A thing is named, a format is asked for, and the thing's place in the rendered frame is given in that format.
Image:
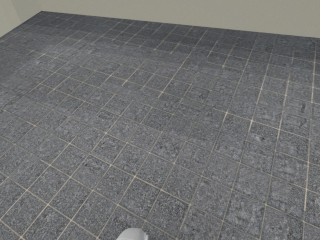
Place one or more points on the left robot thigh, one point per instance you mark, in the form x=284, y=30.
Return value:
x=133, y=234

